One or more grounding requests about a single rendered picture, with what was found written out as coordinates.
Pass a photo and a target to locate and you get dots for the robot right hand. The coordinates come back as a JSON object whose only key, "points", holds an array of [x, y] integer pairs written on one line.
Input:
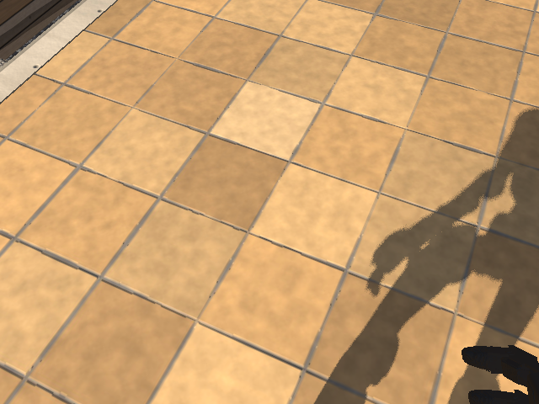
{"points": [[514, 363]]}

